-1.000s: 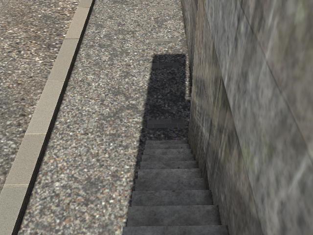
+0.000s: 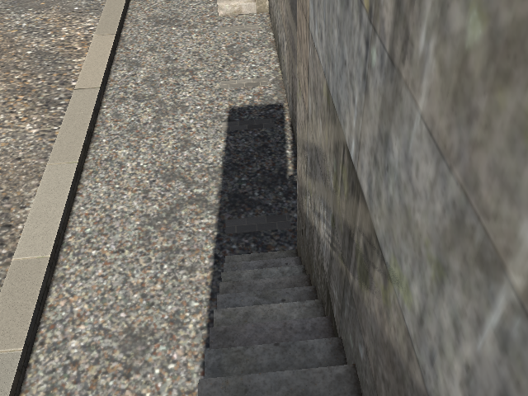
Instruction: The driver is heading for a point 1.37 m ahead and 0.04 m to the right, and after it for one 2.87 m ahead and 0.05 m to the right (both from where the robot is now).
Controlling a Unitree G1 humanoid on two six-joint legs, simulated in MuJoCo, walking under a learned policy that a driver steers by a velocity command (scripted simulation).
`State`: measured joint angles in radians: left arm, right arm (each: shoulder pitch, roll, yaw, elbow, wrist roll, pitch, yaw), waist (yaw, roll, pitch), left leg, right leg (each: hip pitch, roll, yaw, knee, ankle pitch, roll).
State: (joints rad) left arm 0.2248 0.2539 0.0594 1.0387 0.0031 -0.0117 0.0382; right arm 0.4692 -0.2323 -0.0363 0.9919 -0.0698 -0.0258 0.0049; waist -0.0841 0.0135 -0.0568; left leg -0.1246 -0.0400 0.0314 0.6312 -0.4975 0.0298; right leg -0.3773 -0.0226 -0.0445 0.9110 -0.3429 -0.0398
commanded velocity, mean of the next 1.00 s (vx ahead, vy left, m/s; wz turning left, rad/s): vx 0.28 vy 0.00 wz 0.00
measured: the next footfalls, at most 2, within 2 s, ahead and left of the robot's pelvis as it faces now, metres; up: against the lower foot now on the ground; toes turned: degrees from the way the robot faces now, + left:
left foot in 0.36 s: +0.21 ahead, +0.07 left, -0.19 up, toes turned +1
right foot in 0.68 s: +0.43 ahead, -0.16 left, -0.39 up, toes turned -1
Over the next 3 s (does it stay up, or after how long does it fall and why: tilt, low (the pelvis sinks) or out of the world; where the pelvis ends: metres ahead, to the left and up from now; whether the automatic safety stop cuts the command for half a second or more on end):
stays up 1.34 -0.09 -1.17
